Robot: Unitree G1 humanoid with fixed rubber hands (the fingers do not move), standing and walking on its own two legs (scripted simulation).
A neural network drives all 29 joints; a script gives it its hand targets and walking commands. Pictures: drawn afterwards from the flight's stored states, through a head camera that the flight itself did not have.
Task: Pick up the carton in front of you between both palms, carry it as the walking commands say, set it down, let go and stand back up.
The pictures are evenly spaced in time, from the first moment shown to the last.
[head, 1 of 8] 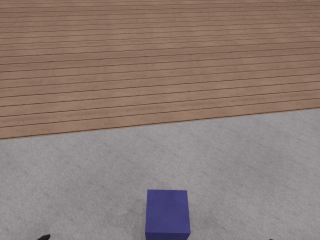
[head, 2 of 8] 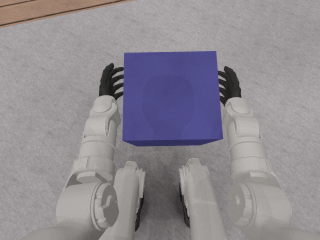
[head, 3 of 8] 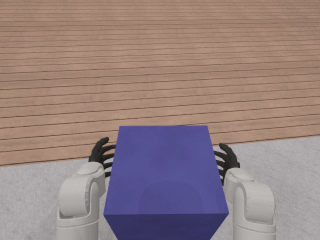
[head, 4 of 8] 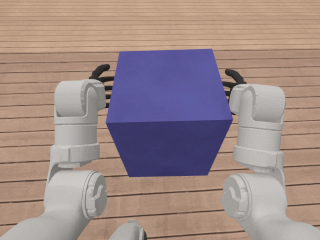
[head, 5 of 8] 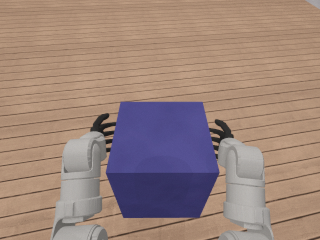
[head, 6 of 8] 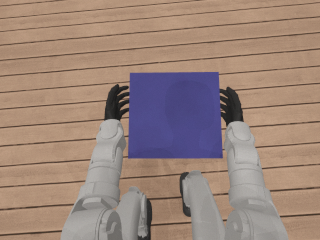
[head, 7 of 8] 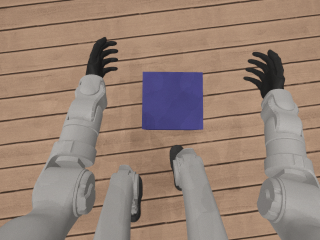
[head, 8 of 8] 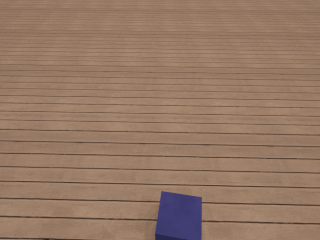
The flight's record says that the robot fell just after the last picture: no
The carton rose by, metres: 1.22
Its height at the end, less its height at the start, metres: +0.47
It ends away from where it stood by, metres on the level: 4.87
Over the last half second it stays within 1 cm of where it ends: yes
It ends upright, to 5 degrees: yes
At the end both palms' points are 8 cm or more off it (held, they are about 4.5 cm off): yes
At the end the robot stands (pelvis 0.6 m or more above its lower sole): yes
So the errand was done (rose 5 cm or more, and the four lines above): yes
